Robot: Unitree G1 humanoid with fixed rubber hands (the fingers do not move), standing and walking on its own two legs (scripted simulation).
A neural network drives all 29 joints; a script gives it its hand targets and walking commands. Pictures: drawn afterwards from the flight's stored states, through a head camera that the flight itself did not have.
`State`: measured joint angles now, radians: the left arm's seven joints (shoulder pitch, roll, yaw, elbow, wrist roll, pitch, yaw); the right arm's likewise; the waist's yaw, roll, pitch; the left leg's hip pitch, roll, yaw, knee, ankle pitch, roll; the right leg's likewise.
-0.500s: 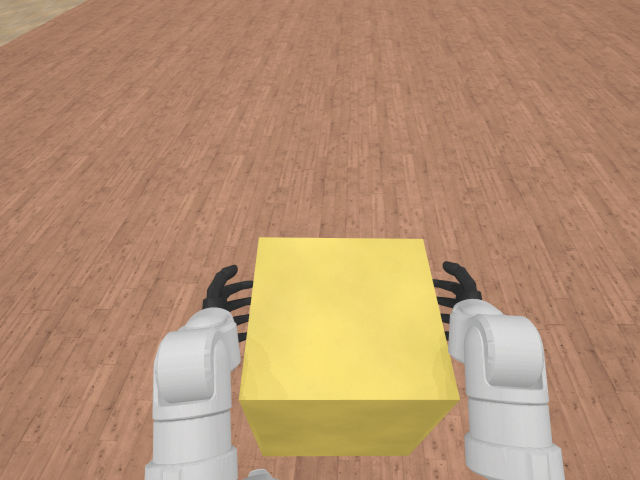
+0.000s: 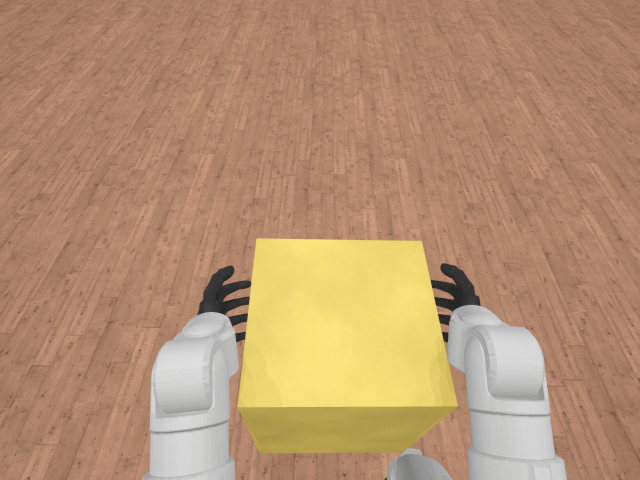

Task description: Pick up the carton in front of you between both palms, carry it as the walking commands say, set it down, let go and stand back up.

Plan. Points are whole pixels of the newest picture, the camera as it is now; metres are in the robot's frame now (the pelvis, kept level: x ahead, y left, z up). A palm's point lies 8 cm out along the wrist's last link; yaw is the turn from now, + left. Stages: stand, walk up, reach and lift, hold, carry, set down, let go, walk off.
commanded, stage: carry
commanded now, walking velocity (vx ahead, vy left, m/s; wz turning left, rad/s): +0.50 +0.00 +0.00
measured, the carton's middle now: (335, 353) +0.29 +0.00 -0.03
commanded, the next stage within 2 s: none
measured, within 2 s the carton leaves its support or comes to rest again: neither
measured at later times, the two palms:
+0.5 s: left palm (266, 138) +0.61 +0.10 +0.09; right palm (434, 138) +0.62 -0.18 +0.08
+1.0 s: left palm (263, 81) +0.86 +0.13 +0.06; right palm (395, 79) +0.87 -0.16 +0.06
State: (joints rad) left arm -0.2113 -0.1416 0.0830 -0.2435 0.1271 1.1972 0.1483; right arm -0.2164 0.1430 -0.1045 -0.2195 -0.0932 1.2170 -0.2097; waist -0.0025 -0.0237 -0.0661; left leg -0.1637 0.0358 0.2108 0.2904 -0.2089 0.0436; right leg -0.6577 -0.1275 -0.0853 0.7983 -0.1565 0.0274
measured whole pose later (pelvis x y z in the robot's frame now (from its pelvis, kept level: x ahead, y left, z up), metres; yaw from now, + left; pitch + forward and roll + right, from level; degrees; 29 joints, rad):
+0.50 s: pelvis +0.33 -0.05 +0.00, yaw +2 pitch +4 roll +1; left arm -0.29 -0.16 0.13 -0.25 0.12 1.24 0.18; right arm -0.30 0.16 -0.12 -0.26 -0.13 1.27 -0.22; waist 0.01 0.02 -0.05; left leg -0.67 0.13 0.10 0.79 -0.12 -0.03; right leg -0.12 -0.02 -0.21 0.26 -0.22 -0.05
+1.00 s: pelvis +0.58 -0.02 -0.01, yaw +1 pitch +3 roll +0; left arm -0.26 -0.15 0.10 -0.24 0.11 1.21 0.22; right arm -0.27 0.15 -0.12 -0.21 -0.11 1.19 -0.21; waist 0.00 -0.01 -0.01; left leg -0.31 0.05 0.21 0.46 -0.20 0.04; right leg -0.29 -0.07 -0.12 0.48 -0.22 0.02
